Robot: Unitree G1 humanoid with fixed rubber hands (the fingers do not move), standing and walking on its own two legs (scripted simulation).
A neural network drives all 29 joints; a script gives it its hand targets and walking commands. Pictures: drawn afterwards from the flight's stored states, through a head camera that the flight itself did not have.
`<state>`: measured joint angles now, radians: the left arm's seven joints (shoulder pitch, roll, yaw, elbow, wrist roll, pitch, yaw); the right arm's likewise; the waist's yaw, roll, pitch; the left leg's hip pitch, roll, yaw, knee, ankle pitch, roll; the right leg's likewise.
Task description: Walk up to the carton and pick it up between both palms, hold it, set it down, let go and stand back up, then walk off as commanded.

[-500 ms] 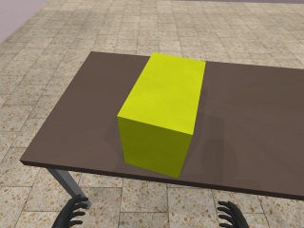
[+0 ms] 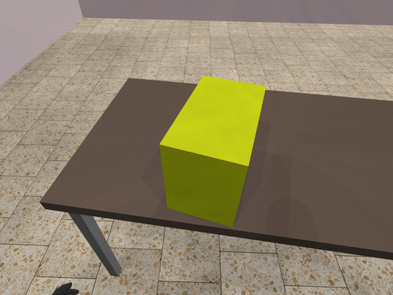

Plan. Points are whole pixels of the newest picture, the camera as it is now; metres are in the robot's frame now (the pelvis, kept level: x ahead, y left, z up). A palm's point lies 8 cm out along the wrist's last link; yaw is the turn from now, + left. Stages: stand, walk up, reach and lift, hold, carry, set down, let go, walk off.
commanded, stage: stand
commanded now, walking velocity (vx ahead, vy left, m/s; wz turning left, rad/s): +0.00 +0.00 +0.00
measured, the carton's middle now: (217, 146) +0.51 -0.03 +0.02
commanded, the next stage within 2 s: walk off in 1.36 s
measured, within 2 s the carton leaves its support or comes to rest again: neither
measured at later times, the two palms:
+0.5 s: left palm out of the picture +0.09 +0.32 -0.09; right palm out of the picture +0.07 -0.30 -0.11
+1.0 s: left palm out of the picture +0.11 +0.33 -0.10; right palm out of the picture +0.09 -0.29 -0.11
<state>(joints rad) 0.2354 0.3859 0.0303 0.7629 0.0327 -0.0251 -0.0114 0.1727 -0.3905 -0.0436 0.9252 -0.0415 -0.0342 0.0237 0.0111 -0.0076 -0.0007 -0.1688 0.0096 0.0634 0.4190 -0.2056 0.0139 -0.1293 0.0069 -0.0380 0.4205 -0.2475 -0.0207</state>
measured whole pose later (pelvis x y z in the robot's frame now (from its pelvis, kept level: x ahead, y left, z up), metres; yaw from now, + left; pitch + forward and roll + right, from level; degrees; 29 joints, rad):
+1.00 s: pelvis +0.01 +0.02 +0.01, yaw -1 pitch -2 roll +0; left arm 0.12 0.41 -0.03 1.05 0.01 -0.02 0.01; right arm 0.09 -0.39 -0.01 1.13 -0.01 -0.02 0.01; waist 0.00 0.00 0.03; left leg -0.10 -0.02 0.08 0.31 -0.17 0.04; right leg -0.08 -0.02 -0.01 0.33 -0.21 0.01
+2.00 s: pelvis -0.08 +0.00 -0.02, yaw -2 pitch -4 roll +2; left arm 0.15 0.45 0.07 0.77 0.05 0.07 0.00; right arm 0.15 -0.42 -0.09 0.85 -0.01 0.08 0.02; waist 0.02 -0.06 0.18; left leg -0.41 -0.09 -0.03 1.07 -0.57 0.02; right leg -0.38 -0.02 0.01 0.68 -0.24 -0.04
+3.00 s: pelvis -0.35 -0.03 -0.02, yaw -3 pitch -5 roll +3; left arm 0.11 0.39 0.06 0.63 0.03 0.03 0.01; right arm 0.28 -0.48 -0.09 0.77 0.02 0.05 -0.04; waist -0.01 0.02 0.20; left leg -0.37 -0.16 -0.17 1.19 -0.48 -0.03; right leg -0.34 0.03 0.01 0.62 -0.19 -0.08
